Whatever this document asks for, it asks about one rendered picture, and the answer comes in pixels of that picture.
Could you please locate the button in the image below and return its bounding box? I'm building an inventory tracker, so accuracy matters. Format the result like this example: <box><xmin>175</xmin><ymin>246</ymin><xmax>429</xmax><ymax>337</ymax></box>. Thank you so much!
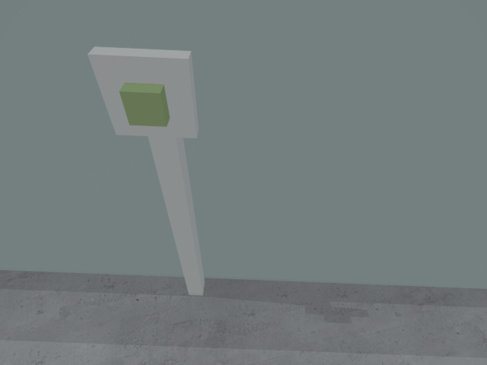
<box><xmin>119</xmin><ymin>83</ymin><xmax>170</xmax><ymax>127</ymax></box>

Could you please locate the panel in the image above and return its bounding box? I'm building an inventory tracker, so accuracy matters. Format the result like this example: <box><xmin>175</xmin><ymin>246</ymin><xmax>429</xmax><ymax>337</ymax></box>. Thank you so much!
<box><xmin>88</xmin><ymin>46</ymin><xmax>205</xmax><ymax>296</ymax></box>

